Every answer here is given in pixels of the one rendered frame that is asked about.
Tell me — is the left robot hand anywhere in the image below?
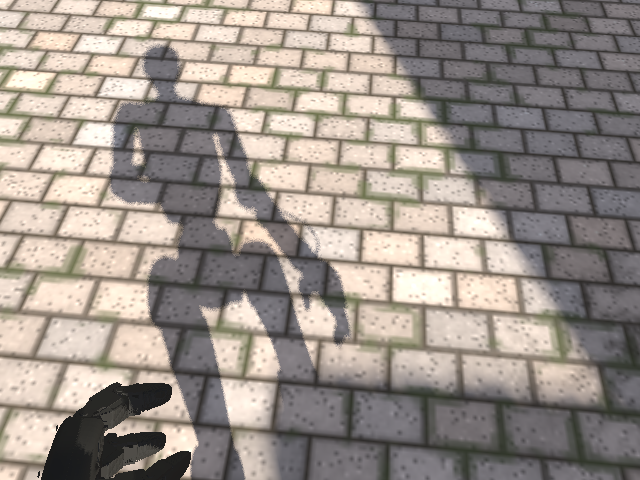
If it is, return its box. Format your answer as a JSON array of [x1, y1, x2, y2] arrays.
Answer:
[[37, 382, 191, 480]]

